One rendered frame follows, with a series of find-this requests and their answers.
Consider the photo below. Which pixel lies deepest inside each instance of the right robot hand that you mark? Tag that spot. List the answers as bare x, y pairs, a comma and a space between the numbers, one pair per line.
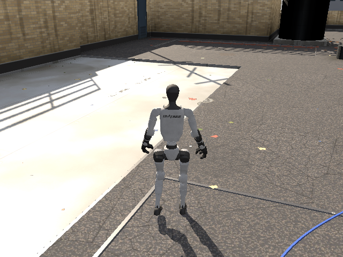
204, 151

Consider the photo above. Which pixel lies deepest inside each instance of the left robot forearm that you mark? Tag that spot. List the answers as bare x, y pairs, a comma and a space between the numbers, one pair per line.
146, 139

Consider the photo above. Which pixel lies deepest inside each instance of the humanoid robot torso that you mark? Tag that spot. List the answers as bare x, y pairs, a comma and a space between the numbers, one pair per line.
171, 128

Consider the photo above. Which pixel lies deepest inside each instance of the right robot upper arm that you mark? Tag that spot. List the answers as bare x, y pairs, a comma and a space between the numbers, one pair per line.
192, 122

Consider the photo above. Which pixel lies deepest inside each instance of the right robot shin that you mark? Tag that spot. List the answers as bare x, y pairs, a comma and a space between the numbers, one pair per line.
183, 191

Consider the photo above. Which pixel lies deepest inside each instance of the left robot hand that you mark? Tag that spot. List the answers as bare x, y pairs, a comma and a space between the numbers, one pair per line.
148, 146

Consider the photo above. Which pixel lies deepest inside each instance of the left robot upper arm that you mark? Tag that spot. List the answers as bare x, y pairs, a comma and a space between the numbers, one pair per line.
152, 121

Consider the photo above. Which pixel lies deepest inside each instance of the right robot forearm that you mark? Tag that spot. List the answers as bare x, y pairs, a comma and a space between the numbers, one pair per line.
199, 140

